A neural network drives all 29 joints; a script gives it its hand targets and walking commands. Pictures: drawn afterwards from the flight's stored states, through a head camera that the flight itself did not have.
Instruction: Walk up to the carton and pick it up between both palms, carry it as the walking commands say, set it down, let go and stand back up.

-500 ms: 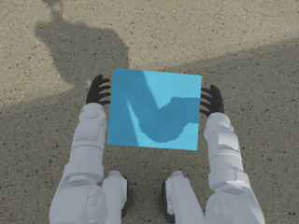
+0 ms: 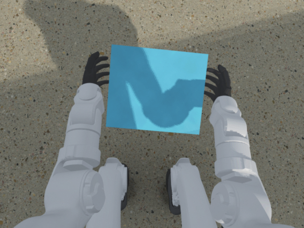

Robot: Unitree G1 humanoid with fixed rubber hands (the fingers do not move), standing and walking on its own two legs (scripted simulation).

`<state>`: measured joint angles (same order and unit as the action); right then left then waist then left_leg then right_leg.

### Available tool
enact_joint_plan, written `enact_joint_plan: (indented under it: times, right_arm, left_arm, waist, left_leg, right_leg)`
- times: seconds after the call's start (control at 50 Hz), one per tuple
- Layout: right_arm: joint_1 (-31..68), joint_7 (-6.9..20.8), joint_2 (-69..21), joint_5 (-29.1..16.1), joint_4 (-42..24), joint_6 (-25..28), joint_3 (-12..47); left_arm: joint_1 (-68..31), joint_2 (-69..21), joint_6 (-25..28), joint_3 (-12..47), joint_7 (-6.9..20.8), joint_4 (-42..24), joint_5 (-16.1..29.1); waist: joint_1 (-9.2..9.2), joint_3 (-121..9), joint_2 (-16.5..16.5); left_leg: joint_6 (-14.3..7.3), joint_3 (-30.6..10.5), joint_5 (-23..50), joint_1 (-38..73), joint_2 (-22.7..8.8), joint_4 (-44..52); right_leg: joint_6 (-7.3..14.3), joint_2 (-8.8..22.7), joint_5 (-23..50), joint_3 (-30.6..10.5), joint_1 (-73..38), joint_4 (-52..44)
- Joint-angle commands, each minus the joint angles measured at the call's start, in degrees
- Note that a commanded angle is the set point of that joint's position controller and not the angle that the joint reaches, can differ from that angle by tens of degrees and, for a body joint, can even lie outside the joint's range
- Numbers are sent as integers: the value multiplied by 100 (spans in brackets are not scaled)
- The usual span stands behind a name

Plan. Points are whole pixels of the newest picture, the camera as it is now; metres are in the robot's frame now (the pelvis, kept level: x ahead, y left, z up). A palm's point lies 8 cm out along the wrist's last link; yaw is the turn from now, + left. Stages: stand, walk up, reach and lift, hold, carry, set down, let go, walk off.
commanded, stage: set down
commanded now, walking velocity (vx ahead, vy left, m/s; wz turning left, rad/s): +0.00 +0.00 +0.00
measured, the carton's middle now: (155, 92) +0.48 -0.02 -0.17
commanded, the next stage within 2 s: none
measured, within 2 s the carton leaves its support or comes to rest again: neither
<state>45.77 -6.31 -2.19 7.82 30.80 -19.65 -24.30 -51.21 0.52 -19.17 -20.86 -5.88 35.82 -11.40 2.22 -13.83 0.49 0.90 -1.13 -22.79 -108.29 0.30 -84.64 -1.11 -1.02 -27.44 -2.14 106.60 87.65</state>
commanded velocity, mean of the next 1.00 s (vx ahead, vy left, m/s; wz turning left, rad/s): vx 0.00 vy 0.00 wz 0.00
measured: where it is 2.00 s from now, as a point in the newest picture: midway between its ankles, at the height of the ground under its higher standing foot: (147, 196)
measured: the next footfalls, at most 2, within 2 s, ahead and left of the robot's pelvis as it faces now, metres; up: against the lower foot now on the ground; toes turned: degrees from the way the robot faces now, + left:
none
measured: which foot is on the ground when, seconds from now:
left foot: down 0.00-1.00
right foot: down 0.00-1.00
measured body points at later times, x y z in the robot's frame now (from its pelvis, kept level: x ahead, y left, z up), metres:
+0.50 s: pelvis -0.01 +0.00 -0.06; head +0.29 +0.00 +0.28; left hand +0.51 +0.14 -0.17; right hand +0.47 -0.19 -0.17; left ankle +0.11 +0.13 -0.52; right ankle +0.08 -0.13 -0.52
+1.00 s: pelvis -0.02 +0.00 -0.11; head +0.32 +0.00 +0.18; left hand +0.53 +0.14 -0.26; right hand +0.48 -0.19 -0.26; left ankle +0.11 +0.13 -0.52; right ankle +0.08 -0.13 -0.52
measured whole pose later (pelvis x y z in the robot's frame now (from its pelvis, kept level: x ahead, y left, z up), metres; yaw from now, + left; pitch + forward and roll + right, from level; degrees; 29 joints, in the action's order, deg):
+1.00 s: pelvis -0.02 +0.00 -0.11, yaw +0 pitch +50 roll +1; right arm 62.3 -6.2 4.8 4.5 36.7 -17.6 -24.3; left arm -69.5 8.7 -16.7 -20.9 -2.8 44.3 -7.1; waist 2.2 -1.9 0.5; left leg 1.4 -1.1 -25.4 -130.7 0.3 -105.7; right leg -1.7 -2.2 -30.3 -2.6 129.1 109.1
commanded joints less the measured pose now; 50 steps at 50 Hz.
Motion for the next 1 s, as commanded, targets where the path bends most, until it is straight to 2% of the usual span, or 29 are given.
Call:
enact_joint_plan:
  times: [0.0,0.12,0.32,0.62,0.98]
  right_arm:
    - [4586,2061,-4869,-962,101,302,3172]
    - [4872,2045,-4714,-912,252,286,2957]
    - [5144,1985,-4527,-884,427,332,2664]
    - [5586,1775,-4234,-1118,61,487,2965]
    - [6003,1640,-3528,-1175,353,644,2932]
  left_arm:
    - [-3704,-5162,179,2879,1966,229,898]
    - [-4065,-5043,162,2758,1910,335,924]
    - [-4361,-4745,212,2503,1887,497,862]
    - [-4804,-4328,377,2771,1884,417,1095]
    - [-5383,-3669,545,2840,1768,681,1181]
  waist:
    - [-61,-5525,-282]
    - [2,-5421,-302]
    - [-11,-5135,-304]
    - [11,-5400,-187]
    - [92,-4869,-192]
  left_leg:
    - [-46,357,873,3004,817,119]
    - [-24,386,741,2740,794,-138]
    - [-31,431,781,2195,757,-577]
    - [-25,452,1107,1636,709,-1326]
    - [-4,406,829,1314,579,-1953]
  right_leg:
    - [-68,-780,1201,555,-2065,-431]
    - [-55,-781,1038,606,-1698,-175]
    - [-61,-766,1097,615,-1275,201]
    - [-112,-701,1559,597,-1283,866]
    - [-108,-559,1221,655,-781,1501]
